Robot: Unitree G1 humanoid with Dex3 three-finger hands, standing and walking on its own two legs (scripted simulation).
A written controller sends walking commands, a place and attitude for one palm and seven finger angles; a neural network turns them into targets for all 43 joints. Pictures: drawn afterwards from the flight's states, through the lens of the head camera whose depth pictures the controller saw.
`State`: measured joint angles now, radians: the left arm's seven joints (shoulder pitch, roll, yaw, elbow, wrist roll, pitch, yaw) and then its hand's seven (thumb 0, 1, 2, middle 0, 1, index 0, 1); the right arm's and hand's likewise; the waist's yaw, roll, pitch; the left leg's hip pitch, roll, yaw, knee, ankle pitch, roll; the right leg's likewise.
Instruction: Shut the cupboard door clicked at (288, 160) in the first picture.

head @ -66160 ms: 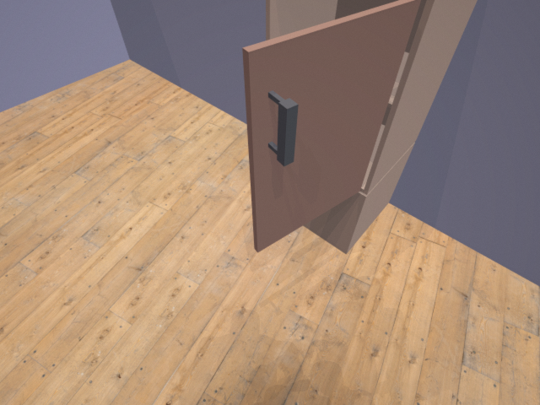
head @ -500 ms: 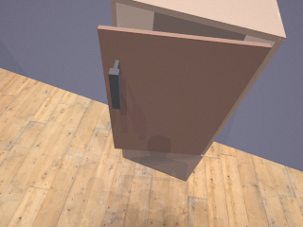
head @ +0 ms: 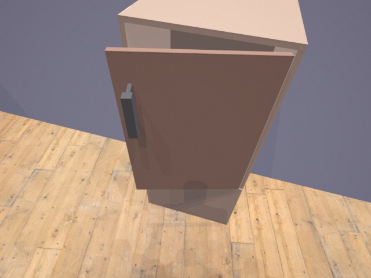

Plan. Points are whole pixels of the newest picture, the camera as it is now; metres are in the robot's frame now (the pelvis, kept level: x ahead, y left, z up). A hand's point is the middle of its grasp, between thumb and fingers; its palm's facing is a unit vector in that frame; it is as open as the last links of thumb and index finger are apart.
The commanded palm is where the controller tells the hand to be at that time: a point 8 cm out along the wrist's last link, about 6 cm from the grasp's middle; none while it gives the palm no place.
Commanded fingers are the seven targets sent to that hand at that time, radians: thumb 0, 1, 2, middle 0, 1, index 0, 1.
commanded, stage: come to a stop and stand still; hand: left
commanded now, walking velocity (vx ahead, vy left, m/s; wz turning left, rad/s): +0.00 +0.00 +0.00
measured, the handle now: (131, 111) +0.48 +0.17 +0.09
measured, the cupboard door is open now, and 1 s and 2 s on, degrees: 17 17 17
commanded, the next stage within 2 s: look again from close up in 0.18 s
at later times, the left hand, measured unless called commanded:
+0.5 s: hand out of the picture -0.01 +0.18 -0.18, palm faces +0.03 -0.98 -0.20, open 7.4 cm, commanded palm none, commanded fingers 0.00 0.90 0.90 -0.20 -0.30 -0.20 -0.30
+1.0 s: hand (91, 271) +0.16 +0.21 -0.09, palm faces +0.25 -0.95 -0.20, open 7.3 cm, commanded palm +0.12 +0.25 -0.06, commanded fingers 0.00 0.90 0.90 -0.31 -0.42 -0.31 -0.42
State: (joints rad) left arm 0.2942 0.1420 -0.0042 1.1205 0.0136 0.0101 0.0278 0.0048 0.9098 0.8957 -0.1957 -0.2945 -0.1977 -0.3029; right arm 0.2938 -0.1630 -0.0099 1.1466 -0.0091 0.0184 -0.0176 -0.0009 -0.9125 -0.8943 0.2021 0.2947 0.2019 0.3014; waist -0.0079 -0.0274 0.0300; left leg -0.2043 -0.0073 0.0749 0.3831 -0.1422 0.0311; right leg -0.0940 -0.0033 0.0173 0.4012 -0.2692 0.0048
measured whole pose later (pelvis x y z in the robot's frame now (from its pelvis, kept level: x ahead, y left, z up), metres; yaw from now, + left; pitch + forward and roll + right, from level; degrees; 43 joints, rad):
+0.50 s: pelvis +0.01 +0.01 -0.01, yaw +1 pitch -1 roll -1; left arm 0.33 0.13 -0.02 1.10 0.02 -0.03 0.04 0.01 0.91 0.90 -0.20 -0.29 -0.20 -0.30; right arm 0.31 -0.16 0.00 1.08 -0.02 -0.01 -0.02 0.02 -0.93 -0.89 0.20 0.29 0.20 0.30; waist -0.01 0.04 0.02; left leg -0.31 -0.02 0.06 0.56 -0.24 0.05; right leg -0.17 -0.01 0.00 0.53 -0.35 0.02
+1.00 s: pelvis +0.01 +0.01 -0.02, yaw +1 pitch -1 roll +1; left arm 0.45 0.22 0.05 0.26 -0.11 -0.02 0.10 0.02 0.91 0.89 -0.21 -0.31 -0.21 -0.31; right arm 0.29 -0.21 0.00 0.87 0.04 -0.22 -0.06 0.01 -0.90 -0.89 0.20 0.29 0.20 0.30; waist 0.01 -0.04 0.02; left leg -0.32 -0.03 0.07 0.59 -0.26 0.04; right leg -0.26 -0.03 -0.02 0.71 -0.37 -0.01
